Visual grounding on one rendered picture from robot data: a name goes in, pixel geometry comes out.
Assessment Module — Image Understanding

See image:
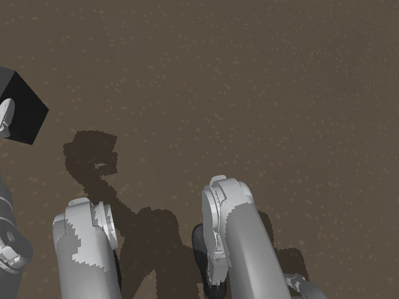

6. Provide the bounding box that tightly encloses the right robot foot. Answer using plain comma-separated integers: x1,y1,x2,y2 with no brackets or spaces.
192,224,227,299

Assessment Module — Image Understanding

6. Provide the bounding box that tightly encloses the carton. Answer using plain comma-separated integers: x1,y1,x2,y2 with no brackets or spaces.
0,67,49,145

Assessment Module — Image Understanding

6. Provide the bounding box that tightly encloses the left robot hand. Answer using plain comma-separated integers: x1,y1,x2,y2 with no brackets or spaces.
0,98,15,138

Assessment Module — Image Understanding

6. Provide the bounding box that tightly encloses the left robot arm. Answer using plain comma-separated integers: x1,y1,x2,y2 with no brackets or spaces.
0,170,33,299

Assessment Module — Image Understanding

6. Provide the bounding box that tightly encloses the right robot hand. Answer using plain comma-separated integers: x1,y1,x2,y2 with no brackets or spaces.
284,273,328,299

